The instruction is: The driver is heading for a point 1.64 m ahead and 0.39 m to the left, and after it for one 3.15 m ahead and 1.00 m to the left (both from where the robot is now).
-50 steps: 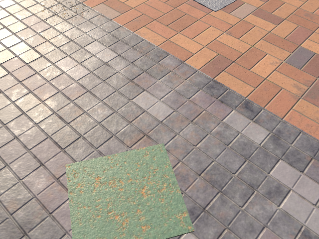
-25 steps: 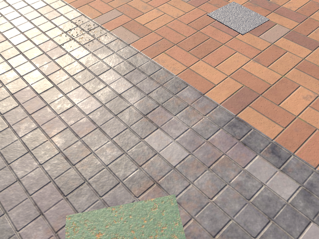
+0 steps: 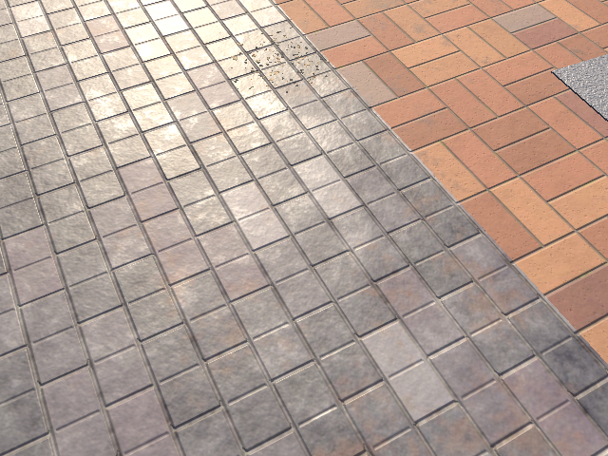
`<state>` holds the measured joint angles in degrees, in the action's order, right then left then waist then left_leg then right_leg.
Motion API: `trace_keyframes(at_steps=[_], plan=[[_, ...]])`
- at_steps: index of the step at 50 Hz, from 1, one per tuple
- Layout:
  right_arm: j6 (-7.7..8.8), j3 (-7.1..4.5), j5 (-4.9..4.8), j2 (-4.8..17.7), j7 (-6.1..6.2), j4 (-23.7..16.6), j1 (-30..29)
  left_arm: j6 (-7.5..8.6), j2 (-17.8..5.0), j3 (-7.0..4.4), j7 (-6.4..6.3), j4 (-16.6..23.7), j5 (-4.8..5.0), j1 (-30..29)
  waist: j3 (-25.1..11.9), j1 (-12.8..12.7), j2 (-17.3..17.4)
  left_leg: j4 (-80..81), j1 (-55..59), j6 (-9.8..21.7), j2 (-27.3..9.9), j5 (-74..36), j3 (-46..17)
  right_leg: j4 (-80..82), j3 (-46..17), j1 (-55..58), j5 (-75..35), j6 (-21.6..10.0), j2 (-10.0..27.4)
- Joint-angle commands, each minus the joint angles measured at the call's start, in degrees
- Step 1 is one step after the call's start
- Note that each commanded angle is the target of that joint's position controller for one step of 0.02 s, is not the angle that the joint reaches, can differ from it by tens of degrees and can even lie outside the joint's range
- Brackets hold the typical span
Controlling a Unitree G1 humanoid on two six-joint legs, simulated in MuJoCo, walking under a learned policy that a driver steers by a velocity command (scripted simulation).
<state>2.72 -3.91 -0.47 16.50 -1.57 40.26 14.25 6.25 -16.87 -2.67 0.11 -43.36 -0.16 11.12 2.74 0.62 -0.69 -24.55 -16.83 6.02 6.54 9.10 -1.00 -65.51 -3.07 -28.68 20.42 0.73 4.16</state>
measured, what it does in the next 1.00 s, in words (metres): walks ahead, turning left: right foot, then left foot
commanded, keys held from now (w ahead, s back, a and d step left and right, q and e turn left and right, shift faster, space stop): w+q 0.66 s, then w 0.34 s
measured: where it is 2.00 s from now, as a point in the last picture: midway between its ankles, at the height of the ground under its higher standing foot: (184, 250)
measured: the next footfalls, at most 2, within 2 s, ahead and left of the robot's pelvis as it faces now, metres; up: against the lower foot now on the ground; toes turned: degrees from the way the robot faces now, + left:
right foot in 0.30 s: +0.35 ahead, -0.14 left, +0.00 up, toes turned +14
left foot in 0.82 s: +0.52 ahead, +0.21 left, +0.00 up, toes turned +29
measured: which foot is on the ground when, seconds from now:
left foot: down 0.00-0.30, up 0.32-0.80, down 0.82-1.00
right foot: up 0.00-0.28, down 0.30-0.84, up 0.86-1.00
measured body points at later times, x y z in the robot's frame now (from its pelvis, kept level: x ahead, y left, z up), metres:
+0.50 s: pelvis +0.27 -0.05 +0.00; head +0.30 -0.06 +0.45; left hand +0.29 +0.24 -0.10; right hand +0.48 -0.29 -0.10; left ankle +0.23 +0.09 -0.65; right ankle +0.31 -0.15 -0.74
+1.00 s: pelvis +0.50 +0.10 +0.00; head +0.52 +0.13 +0.45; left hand +0.46 +0.40 -0.12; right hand +0.74 -0.07 -0.10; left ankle +0.49 +0.19 -0.74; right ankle +0.56 -0.06 -0.65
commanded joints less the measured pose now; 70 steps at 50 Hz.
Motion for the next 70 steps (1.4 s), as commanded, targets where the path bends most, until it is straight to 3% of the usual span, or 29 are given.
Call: trace_keyframes(at_steps=[1, 6, 9, 12, 14, 15, 16, 17, 18, 19, 22, 32, 37, 39, 40, 41, 42, 43, 44, 45, 47, 51, 58, 63, 66, 67, 68, 69, 70], plan=[[1.14, -2.09, 0.01, 7.9, 0.99, -4.6, -1.2, -0.40, -5.4, -1.64, -0.32, 3.7, -0.79, 1.7, -4.4, -2.0, 2.3, 11.9, 5.0, 12.3, -15.5, -17.0, -17.1, 6.6, -0.5, -6.1, -3.7, 2.5, 2.0], [0.29, -2.76, -0.69, 9.8, 2.28, -3.3, 2.4, -0.22, -2.8, -0.36, 0.07, 6.5, -0.49, -9.2, -2.9, 2.2, 4.6, 10.6, -0.3, 7.4, -10.6, -9.5, -12.2, 28.6, 0.9, -0.2, -23.2, 3.9, -2.2], [-0.19, -2.82, -1.12, 9.7, 2.40, -2.1, 5.3, 0.33, -4.4, -0.85, 0.70, 7.8, 0.50, -12.4, -3.1, 3.4, 5.7, 7.9, 2.8, 6.2, -12.3, -4.2, -16.5, 34.2, -0.7, 1.8, -24.5, 3.2, -3.6], [-0.50, -2.85, -0.97, 9.2, 2.63, -2.1, 5.2, 1.06, -6.9, -1.99, 1.11, 7.7, 0.77, -10.6, -3.5, 1.5, 7.6, 2.7, 7.2, 4.8, -14.4, -2.0, -22.0, 37.0, -2.0, 4.7, -18.3, 1.0, -3.6], [-0.58, -2.05, -0.65, 6.7, 2.51, -2.7, 4.3, 1.60, -8.7, -3.27, 0.70, 5.8, 0.27, -2.3, -7.1, -3.1, 7.6, -5.6, 5.5, 2.1, -11.1, -4.0, -21.0, 40.0, -1.4, 17.0, -16.7, -2.1, -2.5], [-0.39, -0.69, 0.11, 3.1, 2.29, -3.7, 4.8, 1.76, -11.7, -4.12, 0.20, 5.2, -0.68, 5.7, -14.5, -6.2, 1.5, -21.0, -0.5, -0.1, -7.4, 2.8, -16.2, 39.6, -10.2, 30.6, -12.9, -5.6, 6.8], [0.16, 0.31, -1.56, 0.1, 2.26, -5.6, 12.6, 0.89, -16.4, -5.26, 0.39, 3.1, -1.31, 10.5, -20.9, -2.8, -18.0, -39.5, -20.4, -3.7, 0.0, 25.1, -8.5, 45.4, -37.0, 47.5, 1.3, -15.0, 19.3], [0.17, -0.65, -2.08, 6.1, 2.49, -4.1, 12.3, 0.66, -11.3, -4.27, 0.73, 3.7, 0.02, 9.5, -17.6, -4.1, -13.5, -47.7, -27.9, -4.6, -4.6, 24.1, -9.8, 48.5, -42.9, 45.9, 14.5, -14.7, 20.1], [-0.19, -1.61, -1.65, 9.3, 2.50, -4.5, 6.4, 0.31, -7.8, -3.30, 0.48, 4.4, 0.21, 7.2, -10.7, -5.6, -8.1, -50.0, -29.7, -5.0, -6.5, 18.7, -8.9, 49.1, -33.7, 39.7, 12.9, -12.2, 17.6], [-0.52, -1.71, -0.97, 9.0, 2.61, -5.0, 3.4, -0.07, -6.7, -2.75, 0.39, 4.6, -0.30, 4.4, -7.0, -4.8, -4.3, -49.2, -27.9, -5.3, -8.4, 14.6, -7.2, 49.5, -25.9, 33.3, 4.8, -10.7, 15.1], [-1.08, -1.80, -1.20, 6.3, 1.80, -5.9, 2.2, -0.10, -4.3, -1.97, 0.07, 3.5, -0.65, 1.6, -2.7, -2.2, -6.5, -43.8, -22.7, -5.6, -12.0, 9.1, -6.0, 53.2, -12.6, 23.5, -8.2, -9.7, 10.3], [-0.98, -0.27, -0.85, 2.1, -0.24, -9.2, -9.1, -0.55, -8.8, -3.37, -0.40, -0.8, 0.11, 3.8, 0.6, -4.8, -2.7, -20.1, -22.8, -6.1, -12.4, -9.7, -0.7, 56.7, 6.8, 26.0, -23.7, -9.8, 9.9], [-0.62, -0.13, -0.90, 2.1, -1.45, -11.8, -14.2, -1.98, -11.0, -3.87, 0.00, -3.7, 1.72, 7.9, 2.5, -5.0, -2.7, -11.3, -19.0, -2.6, -9.5, -3.2, 2.5, 53.9, 9.4, 31.9, -33.6, -9.2, 12.6], [-0.72, -1.42, -0.23, 4.7, -1.34, -11.2, -9.8, -2.49, -12.9, -4.28, -0.21, -4.2, 2.29, 7.3, -1.4, -1.0, -4.6, -9.2, -10.1, -0.1, -5.9, 1.4, 5.1, 45.4, 11.2, 33.7, -53.0, -8.2, 12.6], [-0.84, -2.80, -0.17, 6.9, -1.02, -8.9, -1.8, -2.83, -12.8, -4.01, -0.41, -4.4, 2.39, 6.6, -5.9, 4.0, -3.9, -5.5, 1.5, 1.7, -3.7, -2.1, 6.2, 35.8, 13.3, 31.3, -58.1, -6.9, 11.0], [-1.23, -4.40, -0.29, 10.1, -0.13, -6.2, 7.2, -2.64, -10.8, -3.09, -0.70, -4.2, 1.65, 7.0, -10.9, 8.1, -2.3, -5.8, 17.7, 3.3, -5.1, -5.1, 2.5, 23.2, 14.3, 21.2, -50.1, -4.8, 8.8], [-1.27, -5.45, -0.08, 16.8, 0.76, -5.3, 11.3, -1.75, -4.0, -0.67, -0.13, -1.3, -0.63, 11.0, -17.8, 5.2, 12.0, -5.3, 39.7, 11.4, -21.1, -1.9, -24.5, 0.1, 14.1, -3.5, -8.4, -1.0, 0.8], [-0.66, -4.33, -0.28, 14.5, 0.53, -6.4, 12.1, -0.16, -5.2, -0.39, 0.46, -2.3, 0.49, 10.9, -27.5, 5.8, 11.5, 3.9, 42.3, 16.9, -29.0, 2.4, -44.8, -10.8, 1.7, -9.9, 14.3, -0.6, -4.2], [-0.04, -3.10, 0.09, 11.0, 0.02, -5.6, 9.6, 0.41, -9.4, -1.80, 0.94, -0.6, 2.96, 4.8, -19.7, 6.7, 7.2, 5.4, 36.7, 13.6, -26.7, 1.9, -35.6, -12.9, -1.0, -14.9, 10.6, -1.1, -1.1], [0.33, -2.58, -0.12, 9.6, -0.06, -5.2, 6.4, 0.79, -8.6, -1.42, 0.91, 0.5, 3.16, 1.7, -12.4, 5.0, 6.4, 5.9, 28.0, 11.4, -23.9, -1.6, -26.8, -9.6, 0.1, -15.4, 5.9, -1.8, 1.2], [0.89, -1.35, 0.34, 5.9, -0.16, -5.2, 0.4, 0.23, -8.0, -1.75, 0.37, -0.5, 1.17, 2.0, -6.4, 0.7, 4.7, 8.9, 14.4, 8.8, -19.5, -10.0, -17.1, -2.3, 0.0, -9.6, -1.0, -1.4, 4.6], [2.38, -1.49, 0.46, 6.5, 0.24, -3.7, -0.7, -2.02, -5.0, -1.29, 0.27, -1.5, 0.53, 3.8, -4.3, -2.1, 4.1, 14.9, 6.8, 9.8, -18.3, -14.0, -11.2, 4.3, 0.5, -6.4, -7.7, 1.0, 5.0], [2.05, -1.83, -0.05, 8.7, 1.59, 0.8, 4.6, -1.22, -2.5, -0.04, 1.37, 1.8, 0.71, -9.5, 0.4, 2.6, 4.0, 16.9, 8.1, 6.4, -16.3, -8.5, -4.3, 28.7, 2.3, -6.1, -27.6, 1.5, 1.8], [1.05, -2.35, -0.72, 9.7, 1.95, 4.1, 7.4, -0.71, -4.3, -0.32, 2.78, 3.9, 0.87, -13.0, 1.6, 2.7, 4.5, 12.5, 17.5, 5.0, -20.8, -11.1, -6.1, 35.5, 1.2, -7.4, -22.0, -1.8, 0.5], [0.05, -2.46, -0.61, 10.3, 2.33, 4.6, 5.7, -0.46, -6.9, -1.72, 2.68, 1.7, 0.64, -4.4, -3.8, -2.6, 5.5, 1.4, 19.7, 2.5, -19.0, -29.8, -4.2, 37.7, 4.9, 5.5, -16.9, -4.9, -3.2], [-0.24, -1.68, -0.14, 8.6, 2.52, 4.5, 6.2, -0.49, -9.7, -3.04, 2.16, -0.8, 0.42, 4.4, -10.2, -6.2, 4.1, -10.3, 15.1, 0.7, -15.7, -30.6, -1.7, 36.4, 4.2, 19.1, -18.7, -6.8, -2.4], [0.29, -0.01, 0.58, 3.7, 2.38, 2.8, 11.8, -0.56, -15.3, -4.28, 1.75, -1.7, -0.71, 11.8, -20.2, -5.7, -6.3, -32.0, -3.7, -3.1, -9.3, -12.1, 1.2, 35.6, -16.0, 41.4, -16.0, -14.2, 11.6], [1.43, 0.89, 0.24, 1.3, 2.08, 3.6, 14.5, -0.76, -14.4, -4.09, 2.25, -3.0, 0.25, 14.7, -25.1, -5.5, -16.3, -44.6, -18.1, -5.0, -1.8, 24.4, -3.7, 45.5, -38.0, 50.7, -3.8, -19.5, 17.7], [2.24, -0.42, -1.04, 7.1, 1.63, 3.0, 9.1, -0.72, -10.0, -2.72, 2.20, -2.6, 1.17, 12.5, -18.7, -6.9, -10.5, -50.0, -24.9, -4.2, -5.4, 23.6, -7.3, 48.0, -35.2, 47.0, 4.5, -16.9, 16.4]])
Velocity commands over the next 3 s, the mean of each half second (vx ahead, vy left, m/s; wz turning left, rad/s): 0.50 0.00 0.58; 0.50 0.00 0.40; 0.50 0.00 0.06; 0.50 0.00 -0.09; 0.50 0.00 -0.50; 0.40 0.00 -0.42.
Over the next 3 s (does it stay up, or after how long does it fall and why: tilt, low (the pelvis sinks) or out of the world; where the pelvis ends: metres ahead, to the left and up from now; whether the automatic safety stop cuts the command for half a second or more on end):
stays up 1.54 0.50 -0.01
